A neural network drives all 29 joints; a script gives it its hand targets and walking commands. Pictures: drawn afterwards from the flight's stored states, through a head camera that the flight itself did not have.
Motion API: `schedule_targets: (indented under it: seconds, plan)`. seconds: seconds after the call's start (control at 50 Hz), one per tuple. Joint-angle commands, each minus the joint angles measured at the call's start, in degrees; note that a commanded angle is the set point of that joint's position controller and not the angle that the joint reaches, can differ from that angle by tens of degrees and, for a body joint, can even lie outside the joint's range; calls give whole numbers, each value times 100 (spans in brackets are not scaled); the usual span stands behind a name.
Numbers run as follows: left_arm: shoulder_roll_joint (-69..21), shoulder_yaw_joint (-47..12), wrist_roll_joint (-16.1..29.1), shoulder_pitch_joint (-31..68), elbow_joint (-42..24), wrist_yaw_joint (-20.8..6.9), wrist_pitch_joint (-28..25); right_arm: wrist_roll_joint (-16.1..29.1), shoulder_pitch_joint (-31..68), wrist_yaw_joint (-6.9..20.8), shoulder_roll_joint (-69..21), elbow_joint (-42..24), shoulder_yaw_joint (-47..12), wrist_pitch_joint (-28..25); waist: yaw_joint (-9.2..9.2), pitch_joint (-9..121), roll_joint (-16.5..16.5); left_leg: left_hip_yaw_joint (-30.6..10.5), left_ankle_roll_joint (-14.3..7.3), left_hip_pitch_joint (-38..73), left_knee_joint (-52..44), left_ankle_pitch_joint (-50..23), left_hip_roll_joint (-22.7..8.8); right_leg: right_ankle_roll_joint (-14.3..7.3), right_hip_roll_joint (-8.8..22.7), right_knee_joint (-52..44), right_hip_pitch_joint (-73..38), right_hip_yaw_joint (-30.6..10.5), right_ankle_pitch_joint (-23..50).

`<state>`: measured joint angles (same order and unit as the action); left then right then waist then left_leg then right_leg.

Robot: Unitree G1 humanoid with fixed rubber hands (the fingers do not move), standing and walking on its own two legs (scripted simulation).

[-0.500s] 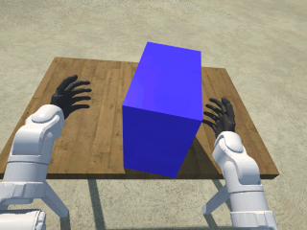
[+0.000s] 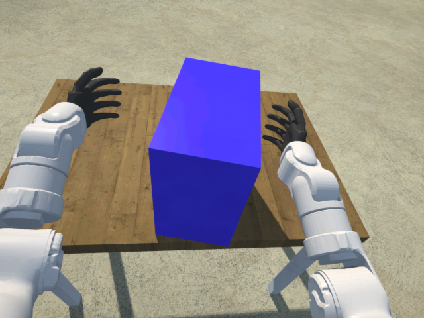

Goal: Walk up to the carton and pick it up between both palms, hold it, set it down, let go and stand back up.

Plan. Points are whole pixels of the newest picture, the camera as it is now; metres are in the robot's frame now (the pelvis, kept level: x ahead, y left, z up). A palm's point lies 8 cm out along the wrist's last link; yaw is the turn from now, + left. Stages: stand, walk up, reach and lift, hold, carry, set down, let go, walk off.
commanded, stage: reach and lift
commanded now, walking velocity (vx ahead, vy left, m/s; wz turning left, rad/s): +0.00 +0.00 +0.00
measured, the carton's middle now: (207, 153) +0.47 -0.05 +0.03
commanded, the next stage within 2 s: none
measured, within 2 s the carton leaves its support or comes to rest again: neither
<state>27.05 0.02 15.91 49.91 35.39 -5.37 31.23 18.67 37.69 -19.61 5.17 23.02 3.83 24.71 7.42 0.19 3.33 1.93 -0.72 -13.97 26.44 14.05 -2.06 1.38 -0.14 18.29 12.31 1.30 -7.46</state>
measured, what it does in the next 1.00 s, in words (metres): stands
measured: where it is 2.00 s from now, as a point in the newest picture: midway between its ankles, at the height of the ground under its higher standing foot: outside the picture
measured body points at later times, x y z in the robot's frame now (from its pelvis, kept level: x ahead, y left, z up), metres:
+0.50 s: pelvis +0.00 -0.01 +0.00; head +0.03 +0.04 +0.45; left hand +0.50 +0.16 +0.21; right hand +0.42 -0.19 +0.18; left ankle +0.00 +0.10 -0.74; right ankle +0.02 -0.14 -0.74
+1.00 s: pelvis -0.01 -0.01 -0.01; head +0.04 +0.05 +0.44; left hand +0.49 +0.14 +0.10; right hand +0.41 -0.18 +0.11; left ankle +0.00 +0.10 -0.74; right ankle +0.02 -0.14 -0.74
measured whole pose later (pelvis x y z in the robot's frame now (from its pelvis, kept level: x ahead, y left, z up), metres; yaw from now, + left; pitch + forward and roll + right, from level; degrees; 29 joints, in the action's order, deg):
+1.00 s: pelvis -0.01 -0.01 -0.01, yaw +0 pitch +11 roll -2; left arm 20.6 -4.2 11.1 63.7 77.7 -1.4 2.4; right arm 8.4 53.4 -17.9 -2.1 60.2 11.2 5.6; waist 11.3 7.5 4.9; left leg 0.6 0.3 -27.0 29.7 13.6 -2.8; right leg 0.3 -1.1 21.8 25.3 1.9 -7.3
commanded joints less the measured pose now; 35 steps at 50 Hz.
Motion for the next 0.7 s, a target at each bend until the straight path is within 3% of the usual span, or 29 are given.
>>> schedule_targets:
  seconds: [0.0, 0.02, 0.04, 0.06, 0.08, 0.1, 0.12, 0.14, 0.16, 0.18, 0.22, 0.26, 0.3, 0.34, 0.36, 0.38, 0.42, 0.44, 0.46, 0.48, 0.5, 0.52, 0.54, 0.56, 0.58, 0.6, 0.64, 0.66, 0.68]
  plan:
    - [1112, 337, -29, 3259, -658, 6, -457, -139, 3198, -87, 801, -1173, 266, -363, 78, 3347, -848, 85, 348, 581, -407, -1960, 148, -11, -193, 355, -1796, 40, 2479]
    - [1042, 126, 82, 3423, -593, -4, -576, -167, 3316, -79, 735, -864, 303, -382, 178, 3196, -994, 76, 365, 476, -408, -1843, 170, -41, -183, 343, -1787, 12, 2481]
    - [1027, 183, 6, 3485, -664, 44, -553, -129, 3361, -101, 805, -917, 383, -441, 189, 3364, -1098, 38, 433, 645, -338, -2086, 130, -38, -238, 382, -1677, 38, 2452]
    - [1065, 200, 4, 3496, -237, 17, -578, -140, 3386, -70, 731, -741, 195, -414, 135, 3404, -1027, 7, 436, 725, -276, -2318, 143, -29, -238, 382, -1707, 45, 2615]
    - [1150, 205, -33, 3680, -262, 11, -590, -83, 3422, -88, 702, -429, 163, -391, 125, 3307, -1288, 70, 470, 674, -226, -2375, 165, 7, -169, 361, -1575, -5, 2681]
    - [1086, 221, -11, 3729, -7, -6, -571, -105, 3547, -91, 603, -470, 66, -400, 153, 3235, -998, 47, 391, 626, -276, -2197, 167, 2, -160, 355, -1670, 5, 2895]
    - [1152, 278, -16, 3812, 25, 7, -676, -84, 3518, -101, 540, -515, 77, -407, 84, 3501, -1041, 114, 375, 440, -307, -2088, 208, 38, -147, 433, -1901, -43, 2964]
    - [1124, 204, -63, 3947, -113, 15, -754, -174, 3572, -101, 568, -255, 106, -428, 177, 3591, -1063, 23, 371, 445, -310, -1971, 199, 36, -89, 471, -1897, -28, 3029]
    - [1201, 216, 34, 4252, -262, 34, -835, -158, 3901, -111, 616, -635, 108, -482, 180, 3814, -1019, 76, 336, 384, -318, -2062, 231, 49, -112, 549, -1953, -45, 3202]
    - [1110, 170, -192, 4082, 556, -42, -787, -168, 3865, -135, 562, -7, -14, -440, 168, 3417, -1125, 97, 344, 376, -372, -1906, 211, 31, -91, 442, -1818, -56, 3042]
    - [1019, 98, -155, 4244, 497, -6, -823, -134, 4054, -159, 537, 12, 91, -533, 186, 3653, -1262, 63, 433, 654, -274, -2337, 183, 0, -172, 438, -1653, 7, 3075]
    - [948, 54, -206, 4599, 533, 47, -940, -175, 4394, -120, 612, 311, 212, -596, 235, 3600, -1493, 17, 509, 661, -246, -2262, 141, -33, -168, 405, -1404, 2, 2825]
    - [954, -71, -84, 4606, 772, 49, -925, -208, 4380, -160, 742, 706, 271, -619, 346, 3401, -1448, 7, 584, 997, -170, -2681, 111, -69, -204, 311, -1158, 58, 2794]
    - [1036, -66, 6, 4948, 1062, 84, -1019, -155, 4680, -134, 677, 612, 313, -679, 364, 3794, -1362, 25, 526, 704, -188, -2262, 186, -84, -177, 338, -1325, 35, 2695]
    - [1084, -11, -36, 4932, 1232, 146, -1092, -229, 4825, -116, 713, 468, 249, -749, 233, 4004, -1086, 23, 454, 558, -174, -2189, 189, -56, -163, 406, -1433, 36, 2834]
    - [858, -251, 29, 4888, 1317, 120, -1170, -287, 4792, -133, 640, 776, 204, -744, 368, 3720, -1190, 13, 468, 626, -225, -2226, 199, -43, -165, 417, -1445, 27, 2945]
    - [971, -148, -104, 5066, 1442, 222, -1287, -125, 5086, -70, 709, 665, 115, -884, 165, 4118, -1334, 27, 551, 572, -118, -2568, 192, -51, -213, 480, -1332, 15, 3054]
    - [897, -189, -94, 5130, 1787, 221, -1301, -343, 5113, -69, 780, 1001, 255, -906, 339, 3951, -1198, -59, 525, 615, -149, -2302, 151, -80, -224, 402, -1261, 46, 2900]
    - [749, -379, -47, 5232, 1979, 186, -1336, -373, 5011, -61, 688, 1280, 249, -893, 446, 3797, -1285, -83, 555, 582, -135, -2286, 146, -140, -203, 345, -1209, 55, 2802]
    - [704, -363, -48, 4992, 2406, 169, -1382, -355, 4988, -50, 680, 1328, 184, -914, 348, 3470, -1105, -74, 483, 447, -196, -2182, 161, -97, -168, 377, -1251, 49, 2969]
    - [802, -323, -146, 5166, 2550, 168, -1427, -411, 5058, -81, 695, 1647, 224, -905, 408, 3742, -1138, -79, 452, 405, -236, -2068, 182, -97, -178, 362, -1235, 28, 2834]
    - [760, -444, -41, 5279, 2222, 208, -1547, -366, 5133, -71, 675, 1351, 299, -1000, 482, 3969, -1175, -84, 489, 413, -240, -1972, 188, -95, -198, 376, -1207, 31, 2740]
    - [747, -381, -76, 5245, 2417, 210, -1660, -306, 5063, -28, 722, 1613, 238, -1010, 422, 3812, -1241, -73, 477, 514, -249, -2020, 189, -62, -197, 374, -1020, 17, 2674]
    - [703, -323, -56, 5318, 2694, 218, -1751, -310, 5218, -12, 529, 1617, 77, -1047, 351, 3826, -1054, -27, 462, 275, -190, -2141, 219, -88, -187, 369, -1218, -24, 2863]
    - [586, -385, -156, 5162, 2584, 236, -1826, -385, 5004, 9, 642, 1843, 252, -1156, 441, 3930, -1275, -93, 504, 513, -171, -2252, 186, -121, -203, 396, -1082, 14, 2899]
    - [510, -342, -165, 5067, 2685, 223, -1840, -359, 4894, -4, 504, 1883, 109, -1165, 423, 3904, -1119, -66, 485, 498, -163, -2353, 193, -117, -193, 402, -1208, -2, 3044]
    - [375, -428, -241, 4995, 3070, 171, -1969, -465, 4921, 1, 471, 2148, 160, -1275, 398, 3628, -1159, -66, 455, 351, -187, -2088, 215, -150, -187, 388, -1105, -20, 2821]
    - [337, -417, -355, 4947, 3206, 156, -2062, -517, 4690, 18, 439, 2647, 270, -1241, 455, 3364, -1290, -117, 466, 450, -245, -2132, 186, -175, -165, 316, -995, -13, 2659]
    - [431, -323, -282, 5027, 2962, 215, -2165, -368, 4922, 35, 540, 2229, 262, -1391, 302, 3746, -1282, -51, 492, 344, -154, -2132, 185, -131, -197, 386, -924, -6, 2434]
